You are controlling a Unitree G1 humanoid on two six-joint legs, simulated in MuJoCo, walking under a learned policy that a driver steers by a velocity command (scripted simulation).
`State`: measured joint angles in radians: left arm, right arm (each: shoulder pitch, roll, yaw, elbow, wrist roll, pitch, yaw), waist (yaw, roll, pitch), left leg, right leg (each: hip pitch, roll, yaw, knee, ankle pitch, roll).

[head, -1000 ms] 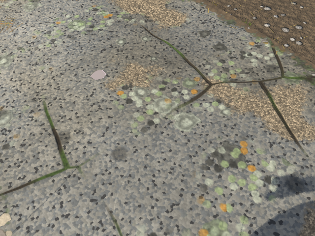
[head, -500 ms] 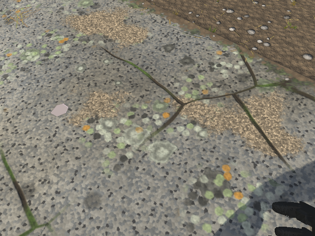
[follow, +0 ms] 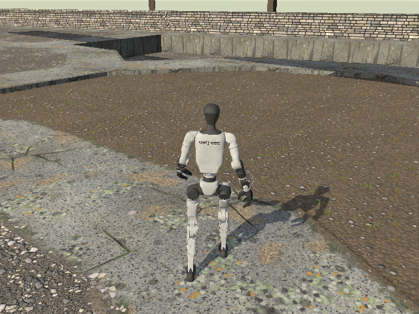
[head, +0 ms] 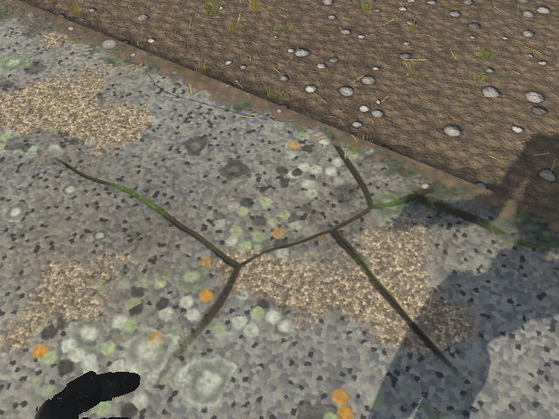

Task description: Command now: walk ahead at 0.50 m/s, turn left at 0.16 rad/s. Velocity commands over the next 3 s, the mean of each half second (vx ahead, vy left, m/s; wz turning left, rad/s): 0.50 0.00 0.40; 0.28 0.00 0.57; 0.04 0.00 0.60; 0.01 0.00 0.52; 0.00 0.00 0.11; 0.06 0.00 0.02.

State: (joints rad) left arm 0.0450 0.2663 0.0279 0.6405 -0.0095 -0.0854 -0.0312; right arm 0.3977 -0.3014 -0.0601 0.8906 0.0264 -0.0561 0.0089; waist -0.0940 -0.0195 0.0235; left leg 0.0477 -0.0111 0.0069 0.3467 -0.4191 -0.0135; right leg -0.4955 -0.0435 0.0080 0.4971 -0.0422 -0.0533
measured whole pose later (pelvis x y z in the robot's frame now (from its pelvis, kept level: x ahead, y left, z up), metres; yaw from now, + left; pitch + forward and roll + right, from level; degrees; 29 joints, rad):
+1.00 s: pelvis +0.50 +0.09 +0.00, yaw +34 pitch +2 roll +0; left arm 0.07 0.28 0.04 0.69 0.03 -0.07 0.00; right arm 0.24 -0.32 -0.09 0.70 0.01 0.03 -0.04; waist -0.05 0.00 0.03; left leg -0.25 -0.14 -0.21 0.69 -0.47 0.04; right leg -0.45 0.04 0.06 0.49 -0.07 0.00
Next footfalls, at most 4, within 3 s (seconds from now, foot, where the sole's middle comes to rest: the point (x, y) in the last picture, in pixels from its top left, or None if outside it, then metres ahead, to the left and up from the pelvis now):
0.54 left None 0.43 0.16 -0.76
0.98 right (243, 331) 0.69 0.07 -0.76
1.38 left None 0.46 0.22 -0.76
1.86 right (230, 346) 0.65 0.11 -0.76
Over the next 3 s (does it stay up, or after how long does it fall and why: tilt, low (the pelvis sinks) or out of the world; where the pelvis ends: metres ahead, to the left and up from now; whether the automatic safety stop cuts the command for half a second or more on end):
stays up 0.51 0.15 0.01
